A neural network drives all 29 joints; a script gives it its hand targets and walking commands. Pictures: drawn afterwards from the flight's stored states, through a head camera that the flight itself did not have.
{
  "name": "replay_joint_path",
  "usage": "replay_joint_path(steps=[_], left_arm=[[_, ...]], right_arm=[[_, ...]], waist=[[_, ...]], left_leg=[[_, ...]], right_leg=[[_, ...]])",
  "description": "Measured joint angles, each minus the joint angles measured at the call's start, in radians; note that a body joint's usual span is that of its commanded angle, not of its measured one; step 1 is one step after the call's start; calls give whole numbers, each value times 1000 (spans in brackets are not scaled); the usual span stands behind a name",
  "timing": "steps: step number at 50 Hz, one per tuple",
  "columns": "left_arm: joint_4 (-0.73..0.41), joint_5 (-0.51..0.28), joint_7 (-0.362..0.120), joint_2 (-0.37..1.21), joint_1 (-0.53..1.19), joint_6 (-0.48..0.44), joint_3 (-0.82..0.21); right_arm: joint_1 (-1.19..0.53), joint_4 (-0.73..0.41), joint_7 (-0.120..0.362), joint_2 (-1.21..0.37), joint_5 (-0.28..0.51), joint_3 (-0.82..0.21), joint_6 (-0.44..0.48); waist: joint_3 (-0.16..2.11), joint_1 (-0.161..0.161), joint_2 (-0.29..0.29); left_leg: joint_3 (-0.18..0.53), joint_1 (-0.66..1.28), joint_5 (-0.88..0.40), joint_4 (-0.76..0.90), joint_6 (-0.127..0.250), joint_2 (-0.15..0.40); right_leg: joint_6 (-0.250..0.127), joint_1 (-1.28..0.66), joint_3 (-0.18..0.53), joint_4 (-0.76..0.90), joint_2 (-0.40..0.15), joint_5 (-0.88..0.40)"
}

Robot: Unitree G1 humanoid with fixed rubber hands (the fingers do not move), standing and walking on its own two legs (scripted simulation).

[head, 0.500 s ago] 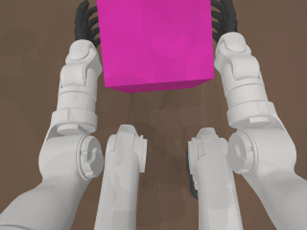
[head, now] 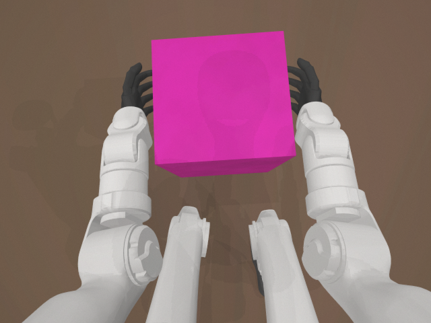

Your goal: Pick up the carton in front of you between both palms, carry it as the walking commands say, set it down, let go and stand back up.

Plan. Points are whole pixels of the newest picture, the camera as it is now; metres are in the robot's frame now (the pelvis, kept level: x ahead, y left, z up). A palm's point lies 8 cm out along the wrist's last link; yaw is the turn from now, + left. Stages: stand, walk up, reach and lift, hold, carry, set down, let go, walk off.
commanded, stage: reach and lift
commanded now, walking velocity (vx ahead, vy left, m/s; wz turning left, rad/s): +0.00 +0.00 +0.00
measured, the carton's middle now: (221, 119) +0.48 +0.03 -0.12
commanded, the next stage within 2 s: none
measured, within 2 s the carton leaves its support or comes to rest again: neither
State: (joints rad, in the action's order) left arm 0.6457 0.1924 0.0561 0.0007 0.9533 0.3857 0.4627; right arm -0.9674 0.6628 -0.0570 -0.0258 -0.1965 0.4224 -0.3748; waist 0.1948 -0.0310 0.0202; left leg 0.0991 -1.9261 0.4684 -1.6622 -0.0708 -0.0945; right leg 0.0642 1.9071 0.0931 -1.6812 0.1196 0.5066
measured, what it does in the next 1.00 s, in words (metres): rises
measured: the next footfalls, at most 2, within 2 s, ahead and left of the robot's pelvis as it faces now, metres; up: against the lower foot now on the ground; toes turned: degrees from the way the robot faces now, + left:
none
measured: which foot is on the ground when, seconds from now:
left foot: down 0.00-1.00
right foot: down 0.00-1.00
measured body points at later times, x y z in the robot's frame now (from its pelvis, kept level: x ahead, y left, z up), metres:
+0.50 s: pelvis +0.05 +0.00 +0.14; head +0.18 +0.01 +0.58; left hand +0.44 +0.17 +0.10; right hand +0.45 -0.13 +0.10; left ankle +0.11 +0.13 -0.48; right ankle +0.10 -0.13 -0.48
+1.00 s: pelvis +0.10 +0.00 +0.25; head +0.09 +0.00 +0.70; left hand +0.40 +0.16 +0.25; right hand +0.40 -0.14 +0.25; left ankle +0.11 +0.13 -0.48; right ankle +0.10 -0.13 -0.48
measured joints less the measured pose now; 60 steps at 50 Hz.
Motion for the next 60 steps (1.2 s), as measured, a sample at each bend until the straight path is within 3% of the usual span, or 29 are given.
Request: replay_joint_path(steps=[17, 35, 51, 60], left_arm=[[1, -9, -1, 54, -254, -39, -52], [-66, 1, -10, 109, -529, -50, -121], [-241, 23, -13, 146, -707, 130, -201], [-228, 96, -41, 158, -658, 220, -165]], right_arm=[[270, -17, -3, -60, 12, -39, 38], [558, -91, 12, -111, 1, -101, 53], [736, -265, 34, -119, -12, -182, -132], [683, -251, 69, -131, -83, -142, -226]], waist=[[47, 8, -4], [2, 18, -9], [-81, 29, -15], [-142, 33, -15]], left_leg=[[16, 457, -6, 306, 17, 7], [30, 1044, -100, 748, 39, 25], [44, 1605, -224, 1148, 52, 46], [41, 1727, -250, 1199, 54, 51]], right_leg=[[-21, -457, 18, 310, -12, -11], [-39, -1044, 44, 756, -40, -109], [-51, -1606, 52, 1160, -71, -235], [-51, -1727, 54, 1210, -74, -262]])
